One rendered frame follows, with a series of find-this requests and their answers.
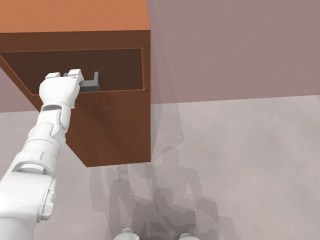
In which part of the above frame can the left robot upper arm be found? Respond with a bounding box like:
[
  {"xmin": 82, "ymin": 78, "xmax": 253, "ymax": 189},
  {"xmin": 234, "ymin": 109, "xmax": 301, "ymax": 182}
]
[{"xmin": 0, "ymin": 171, "xmax": 57, "ymax": 240}]

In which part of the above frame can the handle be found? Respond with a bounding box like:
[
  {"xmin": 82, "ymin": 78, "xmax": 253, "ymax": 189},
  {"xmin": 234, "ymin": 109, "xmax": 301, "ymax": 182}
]
[{"xmin": 63, "ymin": 71, "xmax": 100, "ymax": 93}]

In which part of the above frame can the left robot forearm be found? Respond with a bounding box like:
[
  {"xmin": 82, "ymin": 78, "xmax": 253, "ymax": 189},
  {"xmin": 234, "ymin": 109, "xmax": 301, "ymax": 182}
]
[{"xmin": 0, "ymin": 101, "xmax": 71, "ymax": 191}]

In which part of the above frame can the left robot shin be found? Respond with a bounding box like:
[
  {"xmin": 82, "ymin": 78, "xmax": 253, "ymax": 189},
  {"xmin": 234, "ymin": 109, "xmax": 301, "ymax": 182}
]
[{"xmin": 122, "ymin": 228, "xmax": 134, "ymax": 234}]

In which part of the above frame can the cabinet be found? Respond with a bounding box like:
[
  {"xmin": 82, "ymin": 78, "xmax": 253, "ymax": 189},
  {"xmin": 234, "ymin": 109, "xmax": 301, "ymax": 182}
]
[{"xmin": 0, "ymin": 0, "xmax": 151, "ymax": 167}]

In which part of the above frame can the drawer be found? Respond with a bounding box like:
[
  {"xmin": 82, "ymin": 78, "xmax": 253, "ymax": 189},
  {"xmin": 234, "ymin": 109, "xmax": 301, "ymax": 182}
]
[{"xmin": 0, "ymin": 47, "xmax": 143, "ymax": 95}]

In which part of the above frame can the left robot hand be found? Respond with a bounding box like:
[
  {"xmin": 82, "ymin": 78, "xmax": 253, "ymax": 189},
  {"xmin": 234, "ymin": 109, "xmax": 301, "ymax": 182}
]
[{"xmin": 39, "ymin": 69, "xmax": 84, "ymax": 109}]

